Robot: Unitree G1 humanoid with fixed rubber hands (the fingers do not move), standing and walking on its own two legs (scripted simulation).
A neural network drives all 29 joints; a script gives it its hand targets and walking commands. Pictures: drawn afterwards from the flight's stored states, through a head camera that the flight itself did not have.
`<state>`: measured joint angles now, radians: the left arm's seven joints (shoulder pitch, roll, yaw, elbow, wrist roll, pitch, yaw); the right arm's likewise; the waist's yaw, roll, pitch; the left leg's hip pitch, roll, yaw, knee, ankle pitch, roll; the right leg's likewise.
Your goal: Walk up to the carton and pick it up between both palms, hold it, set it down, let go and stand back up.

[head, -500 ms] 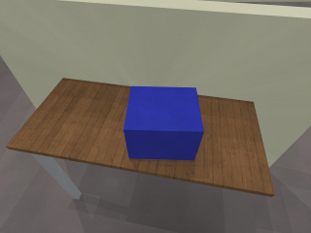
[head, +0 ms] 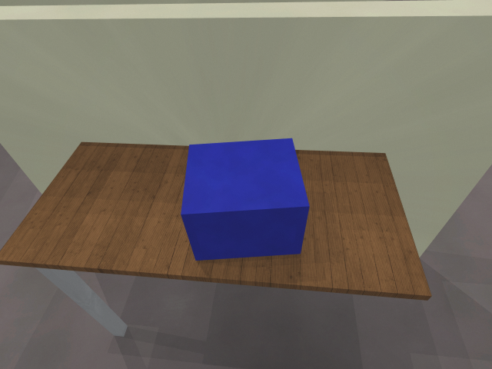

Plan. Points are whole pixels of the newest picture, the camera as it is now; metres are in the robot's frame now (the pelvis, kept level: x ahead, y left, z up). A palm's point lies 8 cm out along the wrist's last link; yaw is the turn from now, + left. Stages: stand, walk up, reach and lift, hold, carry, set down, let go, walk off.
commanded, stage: walk up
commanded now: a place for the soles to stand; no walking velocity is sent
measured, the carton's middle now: (244, 198) +0.48 +0.03 -0.03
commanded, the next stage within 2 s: none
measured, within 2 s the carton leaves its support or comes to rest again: neither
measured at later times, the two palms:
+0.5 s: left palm out of the picture +0.14 +0.22 -0.12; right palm out of the picture +0.04 -0.21 -0.14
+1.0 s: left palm out of the picture +0.05 +0.22 -0.13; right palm out of the picture +0.08 -0.24 -0.13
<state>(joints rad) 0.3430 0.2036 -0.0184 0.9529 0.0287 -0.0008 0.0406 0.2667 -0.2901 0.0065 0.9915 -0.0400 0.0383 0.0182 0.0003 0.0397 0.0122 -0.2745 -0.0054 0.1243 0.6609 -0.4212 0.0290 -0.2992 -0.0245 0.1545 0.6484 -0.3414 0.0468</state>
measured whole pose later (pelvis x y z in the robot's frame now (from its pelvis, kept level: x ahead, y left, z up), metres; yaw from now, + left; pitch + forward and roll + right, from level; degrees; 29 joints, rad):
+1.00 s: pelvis +0.06 -0.02 +0.01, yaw +7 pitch -3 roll +0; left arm 0.23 0.19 -0.05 1.11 0.02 0.00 0.02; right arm 0.30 -0.18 0.04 1.10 0.00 -0.03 -0.03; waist 0.01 0.02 0.06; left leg -0.08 -0.02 -0.04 0.48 -0.34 0.02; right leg -0.17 -0.02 -0.20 0.48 -0.25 -0.05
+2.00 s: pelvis +0.03 -0.02 +0.00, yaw +17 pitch -3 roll -1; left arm 0.18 0.26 -0.02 1.02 0.02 0.05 0.01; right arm 0.28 -0.22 0.01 0.97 0.01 -0.01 -0.04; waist 0.02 0.01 0.07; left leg -0.25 -0.08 -0.18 0.67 -0.36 0.02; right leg -0.25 -0.10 -0.34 0.61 -0.31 -0.05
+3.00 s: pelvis +0.05 -0.01 +0.01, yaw +22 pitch -2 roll -1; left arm 0.28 0.20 -0.04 1.12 0.01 0.02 0.02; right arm 0.25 -0.19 0.05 1.12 0.01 -0.01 -0.04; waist 0.02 0.01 0.04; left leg -0.17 -0.07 -0.13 0.51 -0.30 0.03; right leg -0.15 -0.07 -0.29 0.47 -0.28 -0.03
